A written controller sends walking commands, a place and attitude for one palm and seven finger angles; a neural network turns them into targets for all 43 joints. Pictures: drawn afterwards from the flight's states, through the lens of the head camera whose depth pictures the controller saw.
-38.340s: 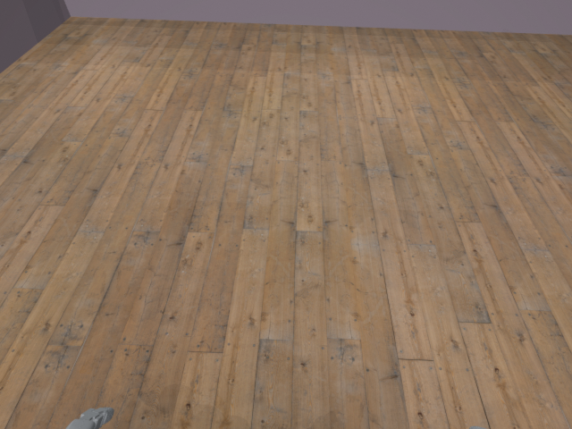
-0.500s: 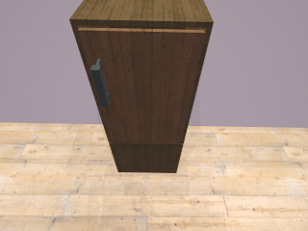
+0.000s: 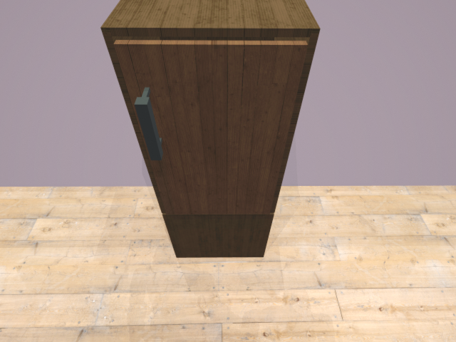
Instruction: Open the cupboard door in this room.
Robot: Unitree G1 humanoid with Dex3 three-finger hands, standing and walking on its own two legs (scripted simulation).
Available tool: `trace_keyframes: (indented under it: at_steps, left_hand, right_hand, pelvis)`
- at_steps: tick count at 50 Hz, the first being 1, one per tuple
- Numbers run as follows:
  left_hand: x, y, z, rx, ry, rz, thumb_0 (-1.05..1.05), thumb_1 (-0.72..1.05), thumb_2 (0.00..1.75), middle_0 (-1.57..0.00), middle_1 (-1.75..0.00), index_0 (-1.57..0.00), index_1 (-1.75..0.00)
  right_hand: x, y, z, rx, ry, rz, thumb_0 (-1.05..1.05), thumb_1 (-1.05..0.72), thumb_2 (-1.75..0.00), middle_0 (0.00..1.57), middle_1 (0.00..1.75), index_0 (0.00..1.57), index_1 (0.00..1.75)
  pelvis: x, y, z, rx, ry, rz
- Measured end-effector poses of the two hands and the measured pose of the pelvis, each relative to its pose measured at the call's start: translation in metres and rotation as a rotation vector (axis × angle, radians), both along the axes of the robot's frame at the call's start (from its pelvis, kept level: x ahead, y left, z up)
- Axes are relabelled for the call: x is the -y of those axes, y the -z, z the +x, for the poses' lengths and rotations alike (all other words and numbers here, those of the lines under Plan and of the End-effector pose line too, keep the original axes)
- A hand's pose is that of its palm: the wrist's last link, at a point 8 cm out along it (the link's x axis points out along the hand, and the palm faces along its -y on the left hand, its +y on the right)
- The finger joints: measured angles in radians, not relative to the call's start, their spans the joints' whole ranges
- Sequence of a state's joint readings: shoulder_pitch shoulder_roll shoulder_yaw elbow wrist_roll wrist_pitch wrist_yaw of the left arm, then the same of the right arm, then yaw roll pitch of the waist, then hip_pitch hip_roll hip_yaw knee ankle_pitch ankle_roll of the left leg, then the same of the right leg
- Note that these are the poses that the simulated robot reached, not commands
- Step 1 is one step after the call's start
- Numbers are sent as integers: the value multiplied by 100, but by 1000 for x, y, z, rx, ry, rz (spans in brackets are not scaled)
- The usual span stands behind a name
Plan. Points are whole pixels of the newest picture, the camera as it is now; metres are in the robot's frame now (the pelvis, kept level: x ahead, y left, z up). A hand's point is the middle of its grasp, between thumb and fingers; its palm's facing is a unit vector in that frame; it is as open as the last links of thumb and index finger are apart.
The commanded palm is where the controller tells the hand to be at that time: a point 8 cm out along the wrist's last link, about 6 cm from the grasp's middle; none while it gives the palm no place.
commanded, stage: look again from close up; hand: left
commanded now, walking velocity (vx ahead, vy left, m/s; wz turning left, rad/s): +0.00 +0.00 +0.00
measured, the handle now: (152, 125) +0.54 +0.20 +0.07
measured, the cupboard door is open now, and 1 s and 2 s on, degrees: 0 0 0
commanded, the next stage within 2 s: raise the hand with hooked fingers in 0.30 s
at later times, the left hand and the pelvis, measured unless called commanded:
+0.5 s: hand out of the picture +0.09 +0.22 -0.11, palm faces +0.20 -0.95 -0.22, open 7.4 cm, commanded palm +0.09 +0.26 -0.05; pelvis -0.01 +0.02 +0.00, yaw +0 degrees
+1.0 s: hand (89, 329) +0.15 +0.23 -0.01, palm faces +0.10 -0.99 -0.07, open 9.6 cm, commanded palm +0.13 +0.28 +0.00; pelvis -0.06 -0.01 -0.07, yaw +3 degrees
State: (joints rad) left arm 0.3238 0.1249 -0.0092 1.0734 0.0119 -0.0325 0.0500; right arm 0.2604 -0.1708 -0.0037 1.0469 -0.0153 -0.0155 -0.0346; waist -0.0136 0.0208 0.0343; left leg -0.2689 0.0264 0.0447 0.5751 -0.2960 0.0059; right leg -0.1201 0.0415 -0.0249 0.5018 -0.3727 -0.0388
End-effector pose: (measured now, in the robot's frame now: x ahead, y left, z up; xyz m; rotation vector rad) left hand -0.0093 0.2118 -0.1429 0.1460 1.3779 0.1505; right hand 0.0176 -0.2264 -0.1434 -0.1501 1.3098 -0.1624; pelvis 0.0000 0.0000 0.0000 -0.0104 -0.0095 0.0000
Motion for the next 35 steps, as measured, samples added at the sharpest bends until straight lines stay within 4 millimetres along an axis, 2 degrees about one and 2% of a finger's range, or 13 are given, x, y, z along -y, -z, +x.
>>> trace_keyframes:
  at_steps: [6, 10, 21, 22, 23, 27, 29, 32, 35]
  left_hand:
    - [-23, -2, 20, 62, 12, 25, 1, 91, 90, -20, -30, -20, -30]
    - [-35, -4, 26, 75, 20, 34, 1, 91, 90, -20, -30, -20, -30]
    - [-48, -5, 14, 28, 29, 43, 0, 91, 90, -20, -30, -20, -30]
    - [-49, -11, 22, 77, -28, 38, 1, 91, 90, -20, -30, -20, -30]
    - [-52, -25, 39, 196, -62, 49, 1, 91, 90, -20, -30, -20, -30]
    - [-55, -103, 113, 751, -81, 98, 2, 88, 89, -20, -32, -20, -32]
    - [-54, -130, 143, 992, -58, 83, 2, 86, 88, -20, -34, -20, -34]
    - [-50, -148, 163, 1263, 21, 23, 1, 81, 86, -20, -37, -20, -37]
    - [-43, -139, 159, 1402, 136, -51, 1, 75, 83, -20, -41, -21, -40]
  right_hand:
    - [-11, -1, 3, 14, -19, -1, 1, -94, -90, 20, 30, 20, 30]
    - [-16, -3, 2, 11, -29, -3, 1, -94, -90, 20, 30, 20, 30]
    - [-20, -7, -1, -13, -35, -7, 1, -92, -90, 21, 30, 20, 30]
    - [-19, -9, 2, 18, -28, -11, 1, -92, -90, 21, 30, 20, 30]
    - [-17, -14, 7, 79, -35, -26, 1, -91, -90, 21, 30, 20, 30]
    - [-10, -28, 43, 360, -51, -54, 1, -91, -90, 21, 30, 20, 30]
    - [-5, -31, 63, 464, -76, -62, 1, -91, -90, 21, 30, 20, 30]
    - [5, -34, 93, 590, -109, -76, 1, -91, -90, 21, 30, 20, 30]
    - [15, -36, 118, 701, -147, -92, 1, -91, -90, 21, 30, 20, 30]
  pelvis:
    - [-11, 0, -2, 7, 0, 9]
    - [-16, -1, -4, 1, 1, 12]
    - [-23, -4, -7, -12, 5, 8]
    - [-23, -3, -8, -18, 0, 6]
    - [-23, -3, -9, -20, 1, 11]
    - [-22, 3, -18, -40, -25, 30]
    - [-19, 11, -25, -75, -33, 26]
    - [-13, 28, -38, -143, -19, 15]
    - [-5, 51, -50, -193, -11, 9]
